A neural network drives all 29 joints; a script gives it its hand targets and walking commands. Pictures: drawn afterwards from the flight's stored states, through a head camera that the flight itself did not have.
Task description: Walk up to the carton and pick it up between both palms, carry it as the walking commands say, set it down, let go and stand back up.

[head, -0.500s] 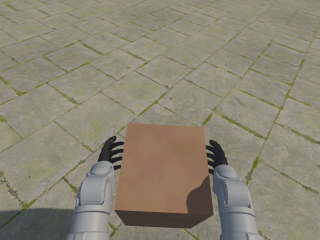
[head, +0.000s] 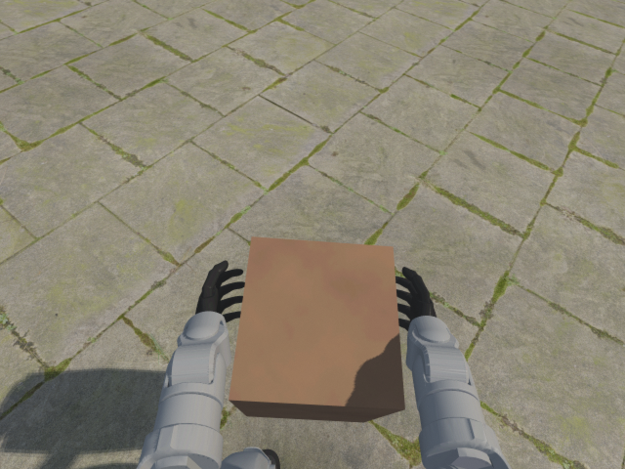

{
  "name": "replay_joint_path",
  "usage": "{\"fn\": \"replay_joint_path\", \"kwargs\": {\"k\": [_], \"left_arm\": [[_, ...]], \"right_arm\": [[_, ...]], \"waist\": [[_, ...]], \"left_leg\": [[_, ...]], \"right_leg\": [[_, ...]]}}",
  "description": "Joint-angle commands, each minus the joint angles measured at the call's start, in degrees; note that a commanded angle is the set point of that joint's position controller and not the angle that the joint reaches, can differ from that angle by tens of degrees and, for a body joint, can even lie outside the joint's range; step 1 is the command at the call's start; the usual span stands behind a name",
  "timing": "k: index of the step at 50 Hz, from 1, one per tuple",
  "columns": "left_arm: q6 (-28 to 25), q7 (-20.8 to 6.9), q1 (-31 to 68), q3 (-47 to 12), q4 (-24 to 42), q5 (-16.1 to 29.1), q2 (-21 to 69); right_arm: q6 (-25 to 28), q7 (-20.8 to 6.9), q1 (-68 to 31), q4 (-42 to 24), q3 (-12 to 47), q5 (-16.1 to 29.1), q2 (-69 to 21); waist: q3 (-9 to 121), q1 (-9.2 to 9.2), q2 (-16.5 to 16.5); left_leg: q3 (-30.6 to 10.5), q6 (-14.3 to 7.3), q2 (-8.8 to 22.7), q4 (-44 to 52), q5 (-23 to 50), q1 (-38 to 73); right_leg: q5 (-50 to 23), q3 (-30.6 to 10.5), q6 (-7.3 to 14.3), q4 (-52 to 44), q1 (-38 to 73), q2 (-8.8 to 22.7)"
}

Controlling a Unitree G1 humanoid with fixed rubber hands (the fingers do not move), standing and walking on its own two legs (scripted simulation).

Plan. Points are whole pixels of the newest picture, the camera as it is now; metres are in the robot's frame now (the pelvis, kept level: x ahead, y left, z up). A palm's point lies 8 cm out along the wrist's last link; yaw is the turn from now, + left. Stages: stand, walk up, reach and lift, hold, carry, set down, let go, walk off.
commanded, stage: set down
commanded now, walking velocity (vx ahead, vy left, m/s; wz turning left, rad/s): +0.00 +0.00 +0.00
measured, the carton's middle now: (313, 339) +0.31 +0.00 -0.10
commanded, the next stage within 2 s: none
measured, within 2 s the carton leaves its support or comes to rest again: neither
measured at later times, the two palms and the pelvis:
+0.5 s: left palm (225, 348) +0.30 +0.14 -0.13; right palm (404, 349) +0.31 -0.15 -0.13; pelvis -0.01 +0.00 -0.02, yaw -1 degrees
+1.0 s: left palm (238, 369) +0.31 +0.13 -0.26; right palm (386, 359) +0.33 -0.15 -0.24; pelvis -0.05 +0.01 -0.08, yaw -3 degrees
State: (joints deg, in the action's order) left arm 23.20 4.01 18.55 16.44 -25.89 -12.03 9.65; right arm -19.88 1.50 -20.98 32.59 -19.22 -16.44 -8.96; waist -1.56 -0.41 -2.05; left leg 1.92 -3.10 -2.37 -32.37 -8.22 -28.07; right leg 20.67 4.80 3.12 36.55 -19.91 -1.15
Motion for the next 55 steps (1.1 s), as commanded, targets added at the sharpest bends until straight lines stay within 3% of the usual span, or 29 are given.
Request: {"fn": "replay_joint_path", "kwargs": {"k": [1,4,11,15,20,22,23,26,30,33,35,36,40,44,47,49,55], "left_arm": [[-7.93,-11.03,28.9,-27.32,-2.83,2.08,53.41],[-10.9,-10.05,25.94,-27.28,-2.95,1.2,50.56],[-19.78,-6.71,21.06,-27.54,-3.27,1.65,40.23],[-24.9,-2.53,17.85,-26.08,-4.26,2.11,28.02],[-30.63,4.41,10.67,-21.25,-3.09,5.69,3.44],[-31.31,5.47,11.24,-19.78,-2.5,7.28,0.11],[-31.66,5.84,11.7,-19.5,-2.35,8.03,-0.32],[-32.86,6.45,16.93,-20.91,1.88,11.13,-1.55],[-32.81,7.43,16.2,-24.11,3.05,12.43,0.84],[-32.29,8.04,15.31,-23.82,3.44,11.44,2.59],[-32.28,8.21,16.49,-23.93,4.48,11.44,3.0],[-32.35,8.25,17.1,-23.8,5.28,11.59,3.12],[-32.36,8.42,23.05,-25.52,11.29,12.9,2.95],[-31.24,8.63,29.62,-25.65,16.73,13.87,-0.61],[-28.99,9.09,35.59,-24.35,18.25,14.48,-3.38],[-27.87,9.39,41.33,-26.49,19.8,16.87,-3.3],[-21.48,11.65,53.28,-30.79,22.55,22.41,-3.65]], "right_arm": [[8.26,-13.07,-30.71,1.64,23.81,6.0,-49.1],[10.83,-11.99,-27.69,1.32,24.74,5.39,-47.18],[19.14,-7.39,-23.81,1.26,28.51,6.19,-37.69],[24.27,-2.68,-21.88,0.44,29.32,7.56,-24.21],[29.21,5.02,-13.24,-1.17,25.72,10.41,-2.05],[29.78,6.34,-14.46,-1.98,25.15,12.72,0.32],[30.11,6.91,-14.25,-1.88,24.64,13.32,1.2],[31.07,7.65,-16.01,-3.78,23.2,15.32,3.87],[31.52,6.99,-16.11,-4.48,22.35,17.0,6.51],[31.21,5.74,-16.68,-3.41,22.56,18.15,6.52],[31.17,5.52,-18.36,-4.41,23.32,18.99,5.75],[31.15,5.49,-19.88,-5.58,23.89,19.43,5.65],[30.47,5.6,-22.83,-7.04,24.18,19.78,5.62],[28.69,6.09,-28.33,-10.37,25.45,20.33,6.57],[26.44,6.89,-34.03,-11.76,24.99,20.37,7.96],[25.41,7.43,-39.09,-14.09,27.66,22.43,7.13],[20.54,8.64,-52.54,-22.16,30.97,27.32,11.48]], "waist": [[26.25,2.69,4.64],[28.97,3.22,4.62],[36.84,1.75,2.61],[37.25,0.69,2.09],[34.26,-0.07,-0.46],[32.42,-0.63,-0.37],[31.94,0.0,-0.03],[35.64,1.55,1.76],[38.2,3.7,4.44],[42.15,2.89,5.35],[45.95,3.13,4.81],[48.57,2.41,4.56],[60.66,3.54,5.18],[70.41,2.28,4.61],[75.46,1.53,3.79],[79.65,1.14,2.71],[96.45,2.21,3.15]], "left_leg": [[-12.77,1.71,0.3,-6.59,16.42,26.75],[-13.32,1.49,0.27,-8.08,22.12,26.93],[-13.79,1.01,-0.12,-13.26,29.22,23.03],[-12.8,0.98,-0.67,-14.91,27.85,17.75],[-10.87,0.2,-0.86,-14.12,21.92,15.49],[-10.51,-0.32,-0.98,-13.58,19.44,13.5],[-10.58,-0.37,-1.08,-13.64,19.64,13.28],[-11.88,-0.17,-1.04,-15.45,24.74,13.64],[-15.86,0.97,-0.2,-17.45,39.11,20.35],[-17.16,2.17,-0.02,-19.07,44.29,22.56],[-17.16,2.28,-0.27,-20.84,45.02,22.39],[-16.96,2.31,-0.43,-22.04,45.05,22.36],[-17.09,2.9,-0.54,-26.29,47.49,23.82],[-15.41,2.43,-1.23,-30.25,42.25,20.66],[-12.81,1.9,-2.34,-32.47,29.14,15.05],[-10.99,1.31,-2.87,-34.48,22.63,12.32],[-11.09,1.48,-2.25,-39.06,13.52,19.96]], "right_leg": [[-10.13,-14.63,2.07,-1.8,-21.01,-2.16],[-12.71,-14.91,1.78,-0.45,-22.86,-2.57],[-18.39,-14.88,0.76,2.88,-27.26,-3.29],[-19.52,-14.09,0.04,4.32,-28.59,-3.29],[-17.19,-12.05,-0.7,3.76,-27.18,-3.23],[-16.6,-11.22,-0.62,3.71,-26.11,-3.64],[-17.48,-11.12,-0.52,3.9,-25.75,-3.73],[-20.62,-11.09,-0.53,6.59,-27.49,-4.09],[-20.22,-10.03,-0.71,10.14,-37.87,-4.65],[-19.11,-9.97,-1.0,11.76,-43.2,-4.51],[-19.75,-9.98,-1.4,12.92,-45.24,-4.54],[-20.11,-10.08,-1.63,13.59,-46.02,-4.6],[-20.98,-9.58,-2.25,17.43,-49.44,-4.96],[-19.93,-10.06,-2.55,20.61,-49.02,-5.12],[-15.64,-9.87,-2.16,22.49,-44.23,-5.3],[-13.79,-10.29,-1.62,24.03,-39.11,-5.44],[-10.45,-8.79,-1.25,30.83,-32.89,-5.02]]}}
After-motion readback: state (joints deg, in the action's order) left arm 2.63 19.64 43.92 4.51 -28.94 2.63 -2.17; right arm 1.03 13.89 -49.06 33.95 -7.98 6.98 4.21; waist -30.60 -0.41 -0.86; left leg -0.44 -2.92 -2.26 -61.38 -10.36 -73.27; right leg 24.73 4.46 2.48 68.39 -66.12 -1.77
